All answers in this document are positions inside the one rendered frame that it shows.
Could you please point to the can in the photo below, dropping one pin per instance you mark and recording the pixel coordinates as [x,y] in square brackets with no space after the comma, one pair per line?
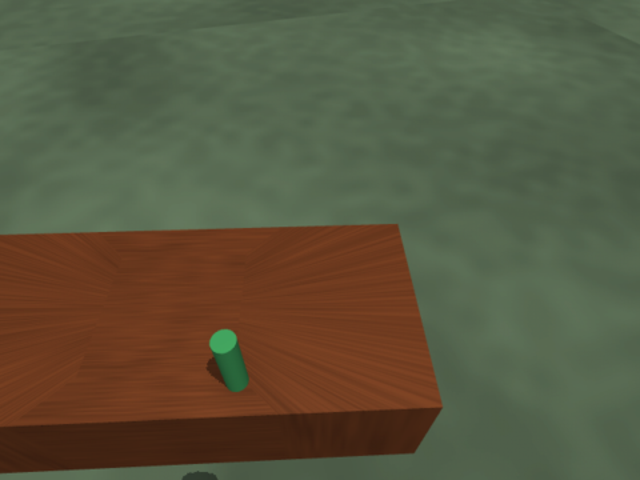
[227,353]

